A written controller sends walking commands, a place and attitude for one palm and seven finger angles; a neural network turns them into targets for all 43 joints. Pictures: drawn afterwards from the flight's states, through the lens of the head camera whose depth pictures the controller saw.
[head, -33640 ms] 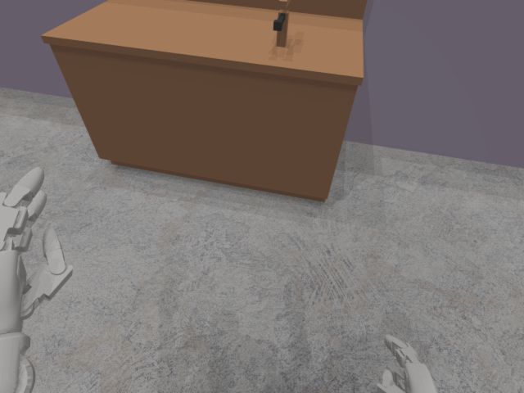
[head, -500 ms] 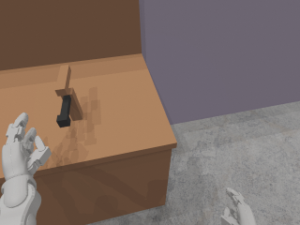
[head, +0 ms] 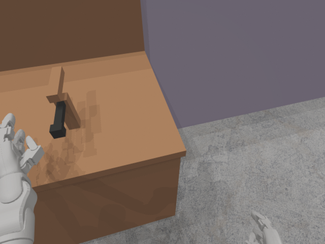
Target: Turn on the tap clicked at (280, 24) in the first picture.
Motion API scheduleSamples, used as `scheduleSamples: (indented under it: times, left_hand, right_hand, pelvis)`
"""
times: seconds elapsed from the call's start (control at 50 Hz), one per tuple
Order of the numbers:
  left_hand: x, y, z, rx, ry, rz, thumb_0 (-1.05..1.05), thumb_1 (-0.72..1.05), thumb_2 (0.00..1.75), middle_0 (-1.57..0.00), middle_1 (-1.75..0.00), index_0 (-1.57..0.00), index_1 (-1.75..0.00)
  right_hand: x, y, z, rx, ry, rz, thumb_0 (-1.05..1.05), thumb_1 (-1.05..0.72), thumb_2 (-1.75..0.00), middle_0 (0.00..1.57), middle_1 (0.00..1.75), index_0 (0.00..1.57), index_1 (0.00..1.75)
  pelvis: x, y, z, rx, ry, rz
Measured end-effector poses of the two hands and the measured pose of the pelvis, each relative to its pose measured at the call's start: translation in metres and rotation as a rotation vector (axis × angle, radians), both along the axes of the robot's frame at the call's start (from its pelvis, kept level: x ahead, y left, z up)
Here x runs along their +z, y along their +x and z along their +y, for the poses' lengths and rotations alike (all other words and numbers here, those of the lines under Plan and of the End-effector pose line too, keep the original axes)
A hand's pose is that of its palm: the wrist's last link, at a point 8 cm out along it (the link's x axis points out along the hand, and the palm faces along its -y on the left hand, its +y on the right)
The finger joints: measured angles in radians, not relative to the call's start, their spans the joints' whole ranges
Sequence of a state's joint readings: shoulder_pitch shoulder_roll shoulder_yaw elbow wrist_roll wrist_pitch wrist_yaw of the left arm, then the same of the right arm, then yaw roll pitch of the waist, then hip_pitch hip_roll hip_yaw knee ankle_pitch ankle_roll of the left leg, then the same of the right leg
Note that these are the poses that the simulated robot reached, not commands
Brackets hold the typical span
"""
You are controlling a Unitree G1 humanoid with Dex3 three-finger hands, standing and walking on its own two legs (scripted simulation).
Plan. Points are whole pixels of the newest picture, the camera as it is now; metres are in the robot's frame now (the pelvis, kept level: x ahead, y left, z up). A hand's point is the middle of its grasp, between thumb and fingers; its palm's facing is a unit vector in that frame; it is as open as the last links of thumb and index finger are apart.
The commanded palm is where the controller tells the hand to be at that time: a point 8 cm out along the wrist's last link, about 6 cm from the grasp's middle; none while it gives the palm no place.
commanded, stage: reach beside the lever's end, fingers flat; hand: left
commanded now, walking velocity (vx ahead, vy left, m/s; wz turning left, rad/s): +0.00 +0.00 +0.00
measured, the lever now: (58, 130) +0.35 +0.30 +0.10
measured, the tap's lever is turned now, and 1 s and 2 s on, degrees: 0 0 14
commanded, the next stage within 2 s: push the lever round in 0.66 s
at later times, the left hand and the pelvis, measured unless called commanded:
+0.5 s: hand (44, 142) +0.32 +0.32 +0.09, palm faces +0.56 -0.82 -0.11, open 7.8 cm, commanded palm +0.26 +0.36 +0.09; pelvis +0.01 +0.01 +0.00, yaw -1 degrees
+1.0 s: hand (49, 141) +0.32 +0.31 +0.09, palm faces +0.56 -0.83 -0.10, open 7.8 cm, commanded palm +0.27 +0.34 +0.09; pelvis +0.01 +0.01 +0.00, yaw +0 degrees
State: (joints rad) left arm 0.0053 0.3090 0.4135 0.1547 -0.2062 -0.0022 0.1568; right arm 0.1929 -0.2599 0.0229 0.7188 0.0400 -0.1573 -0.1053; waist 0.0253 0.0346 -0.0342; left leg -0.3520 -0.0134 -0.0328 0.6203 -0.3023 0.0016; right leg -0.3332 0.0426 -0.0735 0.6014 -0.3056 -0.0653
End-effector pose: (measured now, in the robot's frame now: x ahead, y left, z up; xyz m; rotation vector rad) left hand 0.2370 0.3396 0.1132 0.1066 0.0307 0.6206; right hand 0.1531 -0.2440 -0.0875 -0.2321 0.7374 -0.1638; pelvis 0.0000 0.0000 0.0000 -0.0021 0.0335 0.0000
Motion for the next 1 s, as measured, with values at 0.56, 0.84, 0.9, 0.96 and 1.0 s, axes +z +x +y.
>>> scheduleSamples:
  times: [0.56,0.84,0.9,0.96,1.0]
  left_hand:
    - [-0.018,0.029,0.016,-0.019,-0.005,0.003,0.02,0.90,0.90,-0.15,-0.15,-0.15,-0.15]
    - [-0.015,0.033,0.010,-0.035,-0.006,-0.013,0.02,0.90,0.90,-0.15,-0.15,-0.15,-0.15]
    - [-0.017,0.035,0.007,-0.038,-0.015,-0.006,0.02,0.90,0.90,-0.15,-0.15,-0.15,-0.15]
    - [-0.019,0.035,0.005,-0.034,-0.023,0.002,0.02,0.90,0.90,-0.15,-0.15,-0.15,-0.15]
    - [-0.020,0.036,0.005,-0.028,-0.021,0.006,0.02,0.90,0.90,-0.15,-0.15,-0.15,-0.15]
  right_hand:
    - [-0.011,-0.018,-0.001,-0.043,-0.008,0.097,0.01,-0.91,-0.90,0.20,0.30,0.20,0.30]
    - [-0.009,-0.003,0.009,-0.015,0.000,0.063,0.01,-0.91,-0.90,0.20,0.30,0.21,0.30]
    - [-0.008,-0.001,0.010,-0.012,0.004,0.058,0.01,-0.91,-0.90,0.20,0.30,0.21,0.30]
    - [-0.007,-0.001,0.010,-0.011,0.006,0.057,0.01,-0.91,-0.90,0.20,0.30,0.21,0.30]
    - [-0.007,-0.002,0.009,-0.011,0.005,0.059,0.01,-0.91,-0.90,0.20,0.30,0.21,0.30]
  pelvis:
    - [-0.003,0.012,0.009,-0.009,-0.007,0.052]
    - [-0.004,0.010,0.011,0.000,-0.008,0.048]
    - [-0.004,0.010,0.011,0.000,-0.008,0.047]
    - [-0.004,0.010,0.010,-0.001,-0.007,0.047]
    - [-0.004,0.009,0.009,-0.001,-0.007,0.046]
